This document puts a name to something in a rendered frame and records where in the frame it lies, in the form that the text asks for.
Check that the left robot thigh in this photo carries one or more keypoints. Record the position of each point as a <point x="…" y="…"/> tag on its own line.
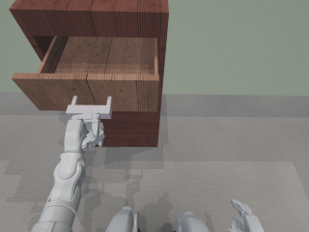
<point x="123" y="221"/>

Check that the robot left shin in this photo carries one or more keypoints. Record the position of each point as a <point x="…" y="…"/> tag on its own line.
<point x="126" y="208"/>

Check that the drawer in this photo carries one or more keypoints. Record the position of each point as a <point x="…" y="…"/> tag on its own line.
<point x="93" y="69"/>

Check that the cabinet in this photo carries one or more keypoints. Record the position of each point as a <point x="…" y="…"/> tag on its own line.
<point x="42" y="20"/>

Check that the left robot hand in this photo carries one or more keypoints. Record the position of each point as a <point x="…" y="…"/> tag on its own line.
<point x="76" y="131"/>

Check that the right robot hand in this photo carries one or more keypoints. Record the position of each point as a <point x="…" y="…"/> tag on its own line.
<point x="251" y="223"/>

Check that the left robot forearm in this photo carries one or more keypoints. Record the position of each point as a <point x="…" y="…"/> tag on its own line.
<point x="63" y="201"/>

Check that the handle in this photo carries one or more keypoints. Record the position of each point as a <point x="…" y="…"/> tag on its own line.
<point x="105" y="111"/>

